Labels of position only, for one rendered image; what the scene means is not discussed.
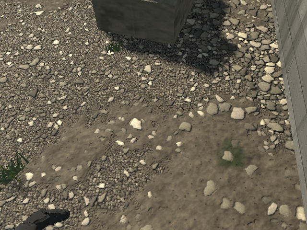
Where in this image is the left robot hand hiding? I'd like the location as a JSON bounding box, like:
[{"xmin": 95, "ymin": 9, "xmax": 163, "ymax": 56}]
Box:
[{"xmin": 13, "ymin": 208, "xmax": 70, "ymax": 230}]

